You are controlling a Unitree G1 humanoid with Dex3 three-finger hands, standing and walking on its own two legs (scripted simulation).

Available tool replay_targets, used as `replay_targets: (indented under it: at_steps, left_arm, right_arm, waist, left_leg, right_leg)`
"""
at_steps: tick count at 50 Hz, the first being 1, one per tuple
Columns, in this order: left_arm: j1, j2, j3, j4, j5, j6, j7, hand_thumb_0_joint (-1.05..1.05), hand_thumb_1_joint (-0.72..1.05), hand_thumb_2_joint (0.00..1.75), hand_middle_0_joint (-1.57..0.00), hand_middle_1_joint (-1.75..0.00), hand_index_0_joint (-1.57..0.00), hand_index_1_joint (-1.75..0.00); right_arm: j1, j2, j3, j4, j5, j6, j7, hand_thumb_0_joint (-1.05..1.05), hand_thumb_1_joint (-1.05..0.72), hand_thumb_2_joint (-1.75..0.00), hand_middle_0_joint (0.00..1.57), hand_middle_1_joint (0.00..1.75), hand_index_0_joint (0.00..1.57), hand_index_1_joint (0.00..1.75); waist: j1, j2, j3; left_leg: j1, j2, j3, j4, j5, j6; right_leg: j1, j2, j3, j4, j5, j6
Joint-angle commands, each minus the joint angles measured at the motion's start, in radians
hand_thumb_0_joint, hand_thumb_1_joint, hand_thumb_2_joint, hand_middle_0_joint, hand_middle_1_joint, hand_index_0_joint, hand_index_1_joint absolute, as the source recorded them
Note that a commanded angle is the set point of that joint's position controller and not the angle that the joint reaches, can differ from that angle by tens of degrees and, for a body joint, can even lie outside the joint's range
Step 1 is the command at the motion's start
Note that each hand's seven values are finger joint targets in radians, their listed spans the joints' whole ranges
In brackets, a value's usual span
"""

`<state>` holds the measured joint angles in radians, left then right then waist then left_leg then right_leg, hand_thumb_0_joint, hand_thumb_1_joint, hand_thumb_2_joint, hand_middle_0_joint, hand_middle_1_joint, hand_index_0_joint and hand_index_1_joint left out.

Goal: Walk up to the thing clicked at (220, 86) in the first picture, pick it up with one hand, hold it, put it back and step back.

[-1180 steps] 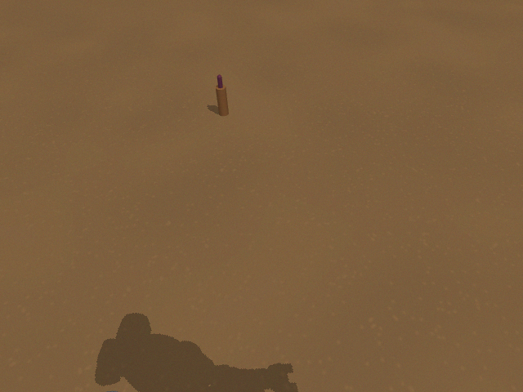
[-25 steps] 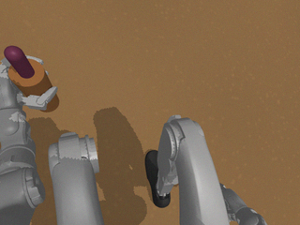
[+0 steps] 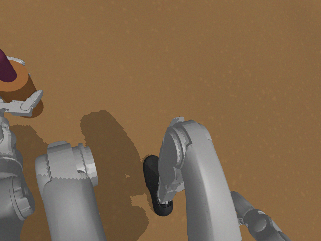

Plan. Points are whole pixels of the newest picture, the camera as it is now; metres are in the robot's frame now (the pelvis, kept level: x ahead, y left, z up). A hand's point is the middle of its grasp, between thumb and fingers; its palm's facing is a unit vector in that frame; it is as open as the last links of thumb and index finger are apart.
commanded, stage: lower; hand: left
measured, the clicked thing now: (16, 87) +0.46 +0.24 -0.13
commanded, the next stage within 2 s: loosen in 0.68 s
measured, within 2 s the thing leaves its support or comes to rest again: rests again in 1.22 s
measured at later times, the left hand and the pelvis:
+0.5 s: hand (20, 89) +0.46 +0.24 -0.15, palm faces +0.21 -0.98 +0.00, open 9.1 cm; pelvis +0.00 +0.01 +0.00, yaw -2 degrees
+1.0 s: hand (20, 91) +0.46 +0.24 -0.16, palm faces +0.23 -0.97 +0.01, open 9.2 cm; pelvis -0.01 +0.01 +0.00, yaw -3 degrees
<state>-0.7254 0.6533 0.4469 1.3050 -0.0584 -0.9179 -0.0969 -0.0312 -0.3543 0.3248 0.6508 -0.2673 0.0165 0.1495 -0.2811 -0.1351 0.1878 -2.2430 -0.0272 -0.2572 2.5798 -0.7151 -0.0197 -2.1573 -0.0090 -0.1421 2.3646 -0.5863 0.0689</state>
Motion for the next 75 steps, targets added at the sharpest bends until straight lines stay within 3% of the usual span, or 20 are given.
replay_targets:
  at_steps: [1,8,9,12,14,15,24,30,33,39,40,41,43,46,52,54,61,66,70,75]
  left_arm:
    - [-0.339,0.207,0.02,-0.217,-0.015,-0.124,0.006,0.0,0.29,1.24,-1.22,-1.34,-1.22,-1.35]
    - [-0.334,0.219,0.012,-0.217,-0.006,-0.135,0.022,0.0,0.24,1.21,-1.21,-1.32,-1.21,-1.34]
    - [-0.363,0.207,-0.01,-0.214,-0.003,-0.137,0.025,0.0,0.26,1.22,-1.2,-1.32,-1.19,-1.33]
    - [-0.375,0.209,-0.016,-0.216,0.002,-0.143,0.038,0.0,0.27,1.23,-1.23,-1.34,-1.22,-1.35]
    - [-0.369,0.244,0.001,-0.214,0.007,-0.148,0.045,0.0,0.24,1.22,-1.21,-1.33,-1.2,-1.34]
    - [-0.358,0.213,-0.02,-0.197,0.008,-0.148,0.045,0.0,0.24,1.23,-1.21,-1.33,-1.21,-1.34]
    - [-0.339,0.237,-0.002,-0.169,0.019,-0.168,0.073,0.0,0.28,1.24,-1.22,-1.33,-1.21,-1.35]
    - [-0.329,0.236,-0.008,-0.146,0.013,-0.179,0.078,0.0,0.29,1.22,-1.2,-1.31,-1.2,-1.32]
    - [-0.349,0.268,0.002,-0.159,0.015,-0.19,0.086,0.0,0.28,1.21,-1.22,-1.3,-1.21,-1.32]
    - [-0.331,0.258,-0.004,-0.127,0.009,-0.197,0.084,0.0,0.27,1.24,-1.22,-1.32,-1.21,-1.34]
    - [-0.348,0.258,-0.008,-0.135,0.007,-0.201,0.081,0.0,0.28,1.16,-1.24,-1.28,-1.24,-1.28]
    - [-0.347,0.26,-0.01,-0.13,0.006,-0.201,0.08,0.0,0.2,1.08,-1.18,-1.2,-1.2,-1.2]
    - [-0.351,0.284,-0.002,-0.145,0.007,-0.204,0.08,0.0,0.13,0.92,-1.08,-1.06,-1.09,-1.05]
    - [-0.341,0.255,-0.014,-0.12,0.003,-0.205,0.078,0.0,-0.01,0.7,-1.0,-0.93,-1.02,-0.91]
    - [-0.324,0.24,-0.038,-0.073,0.016,-0.194,0.077,0.0,-0.36,0.39,-0.65,-0.55,-0.64,-0.56]
    - [-0.293,0.217,-0.047,-0.039,0.015,-0.182,0.078,0.0,-0.44,0.33,-0.61,-0.5,-0.6,-0.5]
    - [-0.268,0.247,-0.021,-0.029,0.012,-0.178,0.079,0.0,-0.54,0.21,-0.43,-0.34,-0.42,-0.34]
    - [-0.319,0.241,-0.039,-0.05,0.012,-0.188,0.081,0.0,-0.55,0.17,-0.32,-0.24,-0.3,-0.25]
    - [-0.298,0.242,-0.042,-0.04,0.017,-0.188,0.079,0.0,-0.61,0.14,-0.18,-0.17,-0.17,-0.19]
    - [-0.317,0.337,0.013,-0.136,0.021,-0.182,0.056,0.0,-0.61,0.08,-0.09,-0.08,-0.08,-0.1]
  right_arm:
    - [0.1,-0.316,-0.08,-0.019,-0.01,0.008,-0.015,0.0,-0.89,-0.9,0.2,0.3,0.2,0.3]
    - [0.09,-0.332,-0.066,-0.023,-0.018,0.01,-0.015,0.0,-0.89,-0.9,0.2,0.3,0.2,0.3]
    - [0.081,-0.331,-0.063,-0.025,-0.021,0.011,-0.013,0.0,-0.89,-0.9,0.2,0.3,0.2,0.3]
    - [0.078,-0.337,-0.06,-0.026,-0.024,0.011,-0.012,0.0,-0.89,-0.9,0.2,0.3,0.2,0.3]
    - [0.072,-0.34,-0.056,-0.027,-0.026,0.012,-0.012,0.0,-0.89,-0.9,0.2,0.3,0.2,0.3]
    - [0.064,-0.339,-0.054,-0.031,-0.028,0.012,-0.011,0.0,-0.89,-0.9,0.2,0.3,0.2,0.3]
    - [0.052,-0.347,-0.036,-0.038,-0.038,0.016,-0.007,0.0,-0.89,-0.9,0.2,0.3,0.2,0.3]
    - [0.048,-0.348,-0.022,-0.036,-0.046,0.014,-0.009,0.0,-0.89,-0.9,0.2,0.3,0.2,0.3]
    - [0.034,-0.345,-0.017,-0.038,-0.048,0.016,-0.009,0.0,-0.89,-0.9,0.2,0.3,0.2,0.3]
    - [0.016,-0.346,-0.005,-0.045,-0.054,0.015,-0.009,0.0,-0.89,-0.9,0.2,0.3,0.2,0.3]
    - [0.006,-0.349,-0.005,-0.043,-0.054,0.012,-0.01,0.0,-0.9,-0.9,0.2,0.3,0.2,0.3]
    - [0.018,-0.352,-0.004,-0.042,-0.054,0.014,-0.011,0.0,-0.9,-0.9,0.2,0.3,0.2,0.3]
    - [0.012,-0.354,-0.005,-0.039,-0.054,0.014,-0.012,0.0,-0.9,-0.9,0.2,0.3,0.2,0.3]
    - [0.014,-0.353,-0.002,-0.046,-0.054,0.014,-0.011,0.0,-0.9,-0.89,0.2,0.3,0.2,0.3]
    - [0.007,-0.357,-0.001,-0.046,-0.056,0.02,-0.011,0.0,-0.9,-0.9,0.2,0.3,0.2,0.3]
    - [0.002,-0.354,0.004,-0.053,-0.053,0.022,-0.01,0.0,-0.9,-0.9,0.2,0.3,0.2,0.3]
    - [-0.007,-0.354,0.009,-0.07,-0.051,0.029,-0.01,0.0,-0.89,-0.9,0.2,0.3,0.2,0.3]
    - [-0.014,-0.354,0.009,-0.074,-0.05,0.025,-0.009,0.0,-0.9,-0.9,0.2,0.3,0.2,0.3]
    - [-0.013,-0.353,0.009,-0.071,-0.054,0.023,-0.009,0.0,-0.89,-0.9,0.2,0.3,0.2,0.3]
    - [0.005,-0.361,-0.001,-0.063,-0.047,0.03,-0.018,0.0,-0.9,-0.9,0.2,0.3,0.2,0.3]
  waist:
    - [-0.063,0.435,-0.691]
    - [-0.074,0.482,-0.68]
    - [-0.088,0.477,-0.66]
    - [-0.096,0.49,-0.65]
    - [-0.08,0.493,-0.648]
    - [-0.091,0.489,-0.631]
    - [-0.09,0.505,-0.616]
    - [-0.109,0.479,-0.622]
    - [-0.102,0.48,-0.618]
    - [-0.112,0.454,-0.599]
    - [-0.116,0.452,-0.584]
    - [-0.125,0.461,-0.591]
    - [-0.109,0.469,-0.604]
    - [-0.119,0.451,-0.588]
    - [-0.121,0.454,-0.544]
    - [-0.12,0.434,-0.521]
    - [-0.099,0.421,-0.524]
    - [-0.123,0.416,-0.499]
    - [-0.11,0.416,-0.515]
    - [-0.082,0.483,-0.565]
  left_leg:
    - [0.392,0.037,0.095,-0.312,0.147,0.008]
    - [0.453,0.045,0.069,-0.327,0.185,-0.005]
    - [0.434,0.045,0.068,-0.324,0.162,-0.003]
    - [0.453,0.047,0.057,-0.329,0.152,-0.006]
    - [0.449,0.048,0.055,-0.331,0.16,-0.007]
    - [0.452,0.05,0.05,-0.332,0.155,-0.008]
    - [0.476,0.055,0.026,-0.345,0.168,-0.015]
    - [0.457,0.055,0.034,-0.314,0.195,-0.006]
    - [0.443,0.054,0.035,-0.314,0.173,-0.005]
    - [0.412,0.056,0.037,-0.301,0.15,0.0]
    - [0.408,0.057,0.035,-0.3,0.139,0.0]
    - [0.42,0.057,0.031,-0.307,0.147,-0.001]
    - [0.422,0.057,0.029,-0.307,0.142,-0.002]
    - [0.41,0.056,0.025,-0.309,0.128,-0.001]
    - [0.41,0.06,0.017,-0.32,0.131,-0.005]
    - [0.41,0.059,0.014,-0.326,0.121,-0.005]
    - [0.396,0.058,0.009,-0.33,0.125,-0.004]
    - [0.386,0.062,0.008,-0.33,0.072,0.003]
    - [0.396,0.063,0.01,-0.328,0.081,0.0]
    - [0.442,0.066,0.013,-0.342,0.13,-0.006]
  right_leg:
    - [0.402,0.043,-0.093,-0.175,0.157,-0.077]
    - [0.374,0.046,-0.114,-0.153,0.187,-0.084]
    - [0.368,0.047,-0.115,-0.157,0.17,-0.083]
    - [0.352,0.045,-0.121,-0.156,0.167,-0.082]
    - [0.355,0.047,-0.122,-0.15,0.168,-0.083]
    - [0.347,0.046,-0.125,-0.149,0.168,-0.082]
    - [0.344,0.049,-0.139,-0.14,0.18,-0.082]
    - [0.39,0.057,-0.141,-0.151,0.21,-0.075]
    - [0.392,0.061,-0.141,-0.154,0.193,-0.077]
    - [0.407,0.066,-0.146,-0.164,0.177,-0.072]
    - [0.394,0.065,-0.147,-0.162,0.172,-0.072]
    - [0.405,0.065,-0.15,-0.163,0.18,-0.071]
    - [0.402,0.067,-0.151,-0.158,0.175,-0.074]
    - [0.399,0.067,-0.157,-0.163,0.165,-0.073]
    - [0.371,0.067,-0.163,-0.156,0.166,-0.075]
    - [0.356,0.066,-0.169,-0.166,0.159,-0.073]
    - [0.365,0.071,-0.172,-0.163,0.158,-0.076]
    - [0.343,0.072,-0.17,-0.174,0.125,-0.073]
    - [0.35,0.074,-0.169,-0.171,0.13,-0.074]
    - [0.371,0.067,-0.161,-0.159,0.161,-0.077]
